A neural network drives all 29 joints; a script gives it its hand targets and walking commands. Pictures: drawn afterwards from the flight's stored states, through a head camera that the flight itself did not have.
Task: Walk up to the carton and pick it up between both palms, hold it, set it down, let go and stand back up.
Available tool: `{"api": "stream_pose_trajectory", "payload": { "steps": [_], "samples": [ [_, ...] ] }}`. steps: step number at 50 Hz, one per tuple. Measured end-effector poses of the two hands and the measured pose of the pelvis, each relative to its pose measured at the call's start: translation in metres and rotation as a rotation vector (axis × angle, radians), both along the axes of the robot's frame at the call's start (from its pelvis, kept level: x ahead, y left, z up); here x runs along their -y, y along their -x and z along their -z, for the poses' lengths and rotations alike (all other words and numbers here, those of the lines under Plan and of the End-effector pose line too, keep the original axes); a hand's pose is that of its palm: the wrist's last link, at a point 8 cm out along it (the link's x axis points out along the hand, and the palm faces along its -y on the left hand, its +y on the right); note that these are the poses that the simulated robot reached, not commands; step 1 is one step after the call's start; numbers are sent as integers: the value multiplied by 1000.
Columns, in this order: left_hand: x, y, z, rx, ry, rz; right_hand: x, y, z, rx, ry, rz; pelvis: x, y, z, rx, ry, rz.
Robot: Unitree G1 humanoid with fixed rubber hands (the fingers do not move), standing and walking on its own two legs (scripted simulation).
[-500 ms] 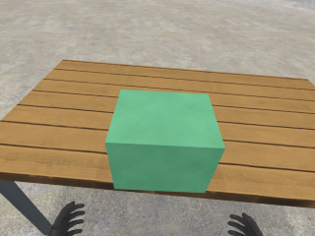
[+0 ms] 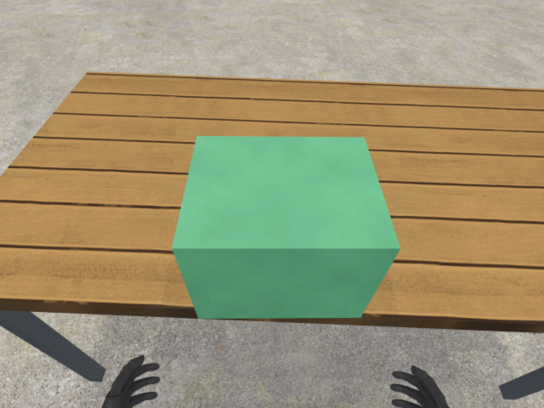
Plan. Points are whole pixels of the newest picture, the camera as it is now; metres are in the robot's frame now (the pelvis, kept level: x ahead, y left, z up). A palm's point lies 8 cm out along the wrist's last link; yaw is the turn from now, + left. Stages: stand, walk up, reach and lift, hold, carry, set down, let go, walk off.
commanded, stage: set down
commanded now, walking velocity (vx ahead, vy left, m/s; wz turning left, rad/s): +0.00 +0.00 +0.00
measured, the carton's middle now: (280, 228) +0.39 +0.04 +0.04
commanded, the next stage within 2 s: let go in 1.66 s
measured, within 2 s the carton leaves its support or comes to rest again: neither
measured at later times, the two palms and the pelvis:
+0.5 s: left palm out of the picture +0.12 +0.23 -0.09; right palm out of the picture +0.14 -0.21 -0.09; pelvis -0.01 -0.01 +0.00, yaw +0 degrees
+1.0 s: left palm out of the picture +0.13 +0.24 -0.11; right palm out of the picture +0.12 -0.19 -0.12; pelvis -0.02 +0.01 -0.01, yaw +0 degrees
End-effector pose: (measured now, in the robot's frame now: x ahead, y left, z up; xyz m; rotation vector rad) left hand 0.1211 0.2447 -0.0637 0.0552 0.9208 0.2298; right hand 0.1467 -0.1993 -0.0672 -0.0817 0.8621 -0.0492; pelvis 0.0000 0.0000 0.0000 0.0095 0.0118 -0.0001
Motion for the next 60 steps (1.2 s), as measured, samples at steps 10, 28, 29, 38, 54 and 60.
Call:
{"api": "stream_pose_trajectory", "payload": {
  "steps": [10, 28, 29, 38, 54, 60],
  "samples": [
    [9, -6, 9, -76, 7, 14, 10, 4, 7, -63, 12, 15, 6, 4, 0, -9, -3, 12],
    [10, 6, 27, -212, -1, 28, 6, 11, 28, -144, 12, 18, 9, 14, 3, -6, -2, 4],
    [10, 6, 28, -215, -1, 29, 6, 11, 29, -149, 16, 15, 9, 14, 3, -8, -2, 4],
    [7, 5, 45, -317, 8, 35, 2, 18, 41, -241, 29, 34, 3, 21, 5, -29, 5, 4],
    [3, -17, 52, -373, -14, 75, -7, 25, 59, -335, 35, 46, -18, 22, 8, -40, 18, 8],
    [3, -28, 43, -262, -28, 99, 0, 14, 47, -229, 53, 54, -22, 18, 8, -35, 17, 18]
  ]
}}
